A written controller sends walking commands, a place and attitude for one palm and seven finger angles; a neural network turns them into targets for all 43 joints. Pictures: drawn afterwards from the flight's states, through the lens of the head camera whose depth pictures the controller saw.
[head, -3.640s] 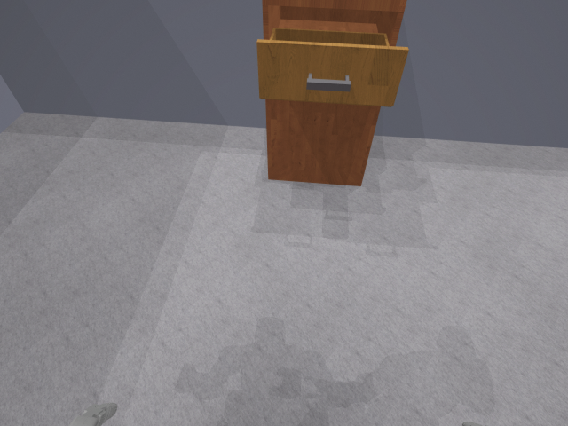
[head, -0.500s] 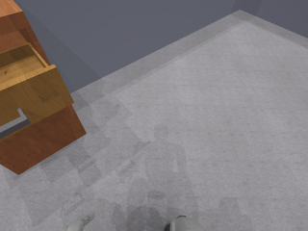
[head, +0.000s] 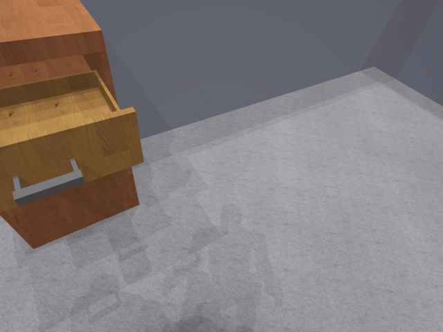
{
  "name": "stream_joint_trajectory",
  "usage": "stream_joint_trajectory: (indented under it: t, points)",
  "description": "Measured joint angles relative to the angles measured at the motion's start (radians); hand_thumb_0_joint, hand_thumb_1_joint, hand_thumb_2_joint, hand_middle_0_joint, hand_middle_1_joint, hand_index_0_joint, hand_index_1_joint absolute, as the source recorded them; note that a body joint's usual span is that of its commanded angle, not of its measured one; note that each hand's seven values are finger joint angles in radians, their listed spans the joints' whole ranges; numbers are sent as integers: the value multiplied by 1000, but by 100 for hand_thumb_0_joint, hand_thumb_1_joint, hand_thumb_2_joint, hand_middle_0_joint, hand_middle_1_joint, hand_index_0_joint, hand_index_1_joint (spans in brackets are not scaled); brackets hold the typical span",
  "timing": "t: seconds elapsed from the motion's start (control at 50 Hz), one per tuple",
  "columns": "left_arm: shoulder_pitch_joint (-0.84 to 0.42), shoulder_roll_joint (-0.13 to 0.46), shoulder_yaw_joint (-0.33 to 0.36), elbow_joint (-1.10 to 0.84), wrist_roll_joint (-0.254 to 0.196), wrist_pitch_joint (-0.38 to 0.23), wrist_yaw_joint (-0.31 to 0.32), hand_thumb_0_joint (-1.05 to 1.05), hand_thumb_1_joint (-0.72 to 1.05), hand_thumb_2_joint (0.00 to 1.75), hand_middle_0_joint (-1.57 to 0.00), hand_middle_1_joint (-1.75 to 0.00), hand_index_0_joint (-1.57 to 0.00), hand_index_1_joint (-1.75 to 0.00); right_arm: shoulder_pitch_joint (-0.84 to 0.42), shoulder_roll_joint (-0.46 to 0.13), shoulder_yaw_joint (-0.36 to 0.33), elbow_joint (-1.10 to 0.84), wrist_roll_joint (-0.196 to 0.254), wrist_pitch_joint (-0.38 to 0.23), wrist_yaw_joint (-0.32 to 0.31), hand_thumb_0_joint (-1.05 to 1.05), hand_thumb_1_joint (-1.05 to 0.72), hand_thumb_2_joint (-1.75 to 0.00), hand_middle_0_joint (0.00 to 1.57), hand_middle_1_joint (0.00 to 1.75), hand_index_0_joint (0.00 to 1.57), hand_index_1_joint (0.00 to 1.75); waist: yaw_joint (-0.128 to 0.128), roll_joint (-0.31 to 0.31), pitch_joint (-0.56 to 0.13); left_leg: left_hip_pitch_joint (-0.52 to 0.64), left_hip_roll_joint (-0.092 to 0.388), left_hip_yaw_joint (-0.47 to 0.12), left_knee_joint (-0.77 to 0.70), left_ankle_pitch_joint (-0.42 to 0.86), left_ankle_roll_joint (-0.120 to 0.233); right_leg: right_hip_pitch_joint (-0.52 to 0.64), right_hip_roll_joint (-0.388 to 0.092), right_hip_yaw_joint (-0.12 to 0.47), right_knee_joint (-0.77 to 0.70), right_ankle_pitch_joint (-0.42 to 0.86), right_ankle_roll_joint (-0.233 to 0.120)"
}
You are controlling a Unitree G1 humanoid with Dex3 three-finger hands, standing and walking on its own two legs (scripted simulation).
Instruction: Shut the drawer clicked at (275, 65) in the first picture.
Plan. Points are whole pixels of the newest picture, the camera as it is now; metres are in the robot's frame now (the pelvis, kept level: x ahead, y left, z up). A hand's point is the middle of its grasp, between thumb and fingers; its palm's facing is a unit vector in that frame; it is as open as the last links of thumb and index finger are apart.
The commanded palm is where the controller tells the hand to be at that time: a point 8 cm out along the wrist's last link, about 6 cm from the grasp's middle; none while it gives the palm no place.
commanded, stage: turn to face it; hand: left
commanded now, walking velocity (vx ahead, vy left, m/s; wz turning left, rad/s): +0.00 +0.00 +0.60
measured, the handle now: (48, 179) +0.40 +0.40 -0.03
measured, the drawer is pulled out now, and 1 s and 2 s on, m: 0.30 0.30 0.30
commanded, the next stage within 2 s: take the last steps up to it in 0.90 s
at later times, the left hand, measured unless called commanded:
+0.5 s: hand out of the picture +0.05 +0.19 -0.14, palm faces +0.29 -0.92 -0.28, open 7.3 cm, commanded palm none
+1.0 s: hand out of the picture -0.15 +0.08 -0.15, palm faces +0.57 -0.78 -0.26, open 7.3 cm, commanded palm none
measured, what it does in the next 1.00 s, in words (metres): steps on the spot, turning left: right foot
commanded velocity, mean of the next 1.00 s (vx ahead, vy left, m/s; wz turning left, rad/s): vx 0.01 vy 0.00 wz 0.46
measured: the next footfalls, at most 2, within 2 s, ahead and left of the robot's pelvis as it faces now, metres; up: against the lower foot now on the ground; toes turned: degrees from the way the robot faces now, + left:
right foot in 0.52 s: +0.04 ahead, -0.14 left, +0.00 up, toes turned +20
left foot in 1.08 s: -0.08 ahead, +0.03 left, +0.00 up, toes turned +37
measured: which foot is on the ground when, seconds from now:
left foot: down 0.00-0.52, up 0.54-1.00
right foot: up 0.00-0.50, down 0.52-1.00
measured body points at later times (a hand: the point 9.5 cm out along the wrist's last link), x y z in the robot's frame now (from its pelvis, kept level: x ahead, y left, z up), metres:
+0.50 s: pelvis -0.01 -0.04 +0.01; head +0.02 -0.05 +0.46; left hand +0.04 +0.24 -0.11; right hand +0.08 -0.28 -0.14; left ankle +0.01 +0.08 -0.73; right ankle +0.00 -0.16 -0.71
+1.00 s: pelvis -0.03 -0.07 +0.01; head +0.01 -0.06 +0.46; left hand -0.18 +0.12 -0.13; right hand +0.21 -0.22 -0.14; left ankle -0.12 +0.04 -0.68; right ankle +0.00 -0.15 -0.73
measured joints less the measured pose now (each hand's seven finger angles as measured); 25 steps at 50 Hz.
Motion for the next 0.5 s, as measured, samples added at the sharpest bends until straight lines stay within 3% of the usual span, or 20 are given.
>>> stream_joint_trajectory:
  t: [0.08,0.16,0.32,0.44,0.5]
  points:
    - [14,20,16,20,1,11,-7,0,91,90,-20,-30,-20,-30,11,-2,3,-5,3,-5,-10,0,-92,-89,20,30,20,30,-2,13,18,30,-21,-30,-118,75,14,-94,2,76,239,56,26]
    - [23,40,26,25,-2,14,-6,0,91,90,-20,-30,-20,-30,20,-11,-2,-4,8,-6,-10,0,-91,-89,20,30,20,30,-4,27,27,47,-37,-66,-199,130,19,-110,-14,117,267,107,53]
    - [-18,54,30,15,-7,22,-2,1,91,90,-20,-30,-20,-30,30,-38,-23,-1,7,5,-7,0,-91,-89,20,30,21,30,-26,49,26,31,-78,-153,-233,175,10,-55,-8,152,135,78,73]
    - [-69,29,13,-27,-15,15,-1,1,91,90,-20,-30,-20,-30,21,-70,-40,-7,2,24,-3,0,-90,-89,20,30,21,30,-47,77,20,0,-111,-225,-215,192,-17,13,36,155,-37,36,52]
    - [-76,12,1,-52,-20,2,0,0,91,90,-20,-30,-20,-30,14,-89,-50,-13,3,35,1,0,-90,-89,20,30,20,30,-48,94,11,-22,-131,-260,-187,190,-40,85,58,152,-196,84,36]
